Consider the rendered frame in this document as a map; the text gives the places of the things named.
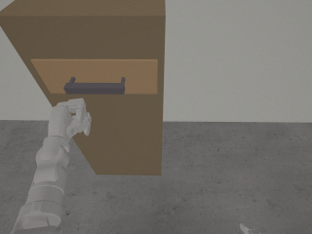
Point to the drawer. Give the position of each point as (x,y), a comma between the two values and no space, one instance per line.
(140,74)

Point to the left robot forearm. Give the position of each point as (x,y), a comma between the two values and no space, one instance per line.
(43,204)

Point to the cabinet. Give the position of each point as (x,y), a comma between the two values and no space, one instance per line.
(126,133)

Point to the left robot hand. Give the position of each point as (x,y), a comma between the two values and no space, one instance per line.
(63,124)

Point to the right robot hand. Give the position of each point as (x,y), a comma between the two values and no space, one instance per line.
(248,229)

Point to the handle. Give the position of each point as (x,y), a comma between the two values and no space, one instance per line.
(72,88)

